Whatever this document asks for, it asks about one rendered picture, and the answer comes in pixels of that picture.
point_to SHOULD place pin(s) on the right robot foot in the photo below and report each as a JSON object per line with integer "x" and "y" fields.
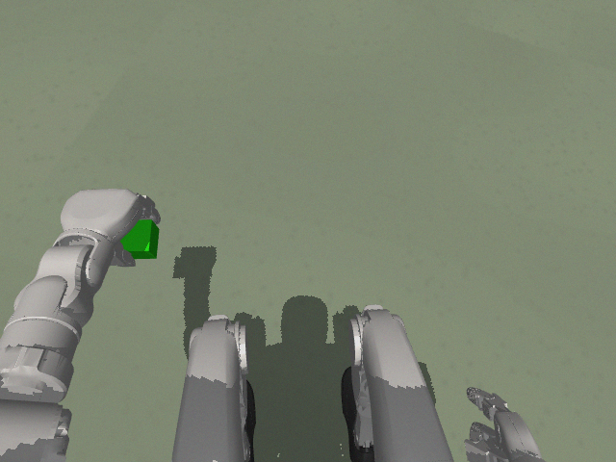
{"x": 357, "y": 453}

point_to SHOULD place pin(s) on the left robot hand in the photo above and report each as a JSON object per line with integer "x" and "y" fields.
{"x": 111, "y": 213}

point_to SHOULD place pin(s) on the small box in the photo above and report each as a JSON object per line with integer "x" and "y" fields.
{"x": 142, "y": 240}

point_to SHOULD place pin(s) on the left robot arm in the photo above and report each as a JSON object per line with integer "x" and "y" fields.
{"x": 39, "y": 342}

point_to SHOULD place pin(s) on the right robot hand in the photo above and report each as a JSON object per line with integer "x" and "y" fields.
{"x": 511, "y": 437}

